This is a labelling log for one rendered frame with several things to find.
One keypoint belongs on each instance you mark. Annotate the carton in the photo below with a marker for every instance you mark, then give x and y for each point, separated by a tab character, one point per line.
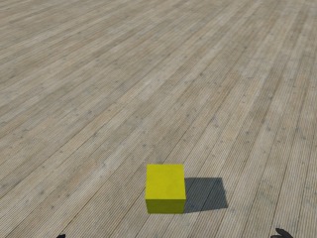
165	189

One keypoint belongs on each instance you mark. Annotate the right robot hand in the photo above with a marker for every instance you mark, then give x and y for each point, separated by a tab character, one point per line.
282	232

